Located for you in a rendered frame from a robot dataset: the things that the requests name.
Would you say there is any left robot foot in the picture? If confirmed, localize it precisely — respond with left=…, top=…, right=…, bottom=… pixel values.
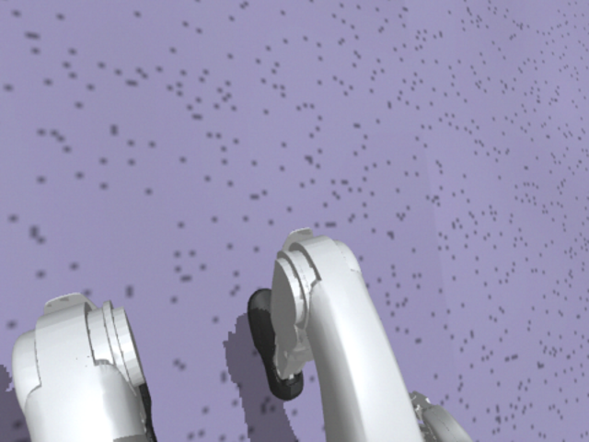
left=139, top=378, right=157, bottom=442

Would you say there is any right robot hand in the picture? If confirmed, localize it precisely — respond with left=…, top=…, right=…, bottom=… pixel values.
left=409, top=390, right=473, bottom=442

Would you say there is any right robot foot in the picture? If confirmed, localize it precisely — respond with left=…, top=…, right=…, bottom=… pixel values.
left=248, top=288, right=304, bottom=401

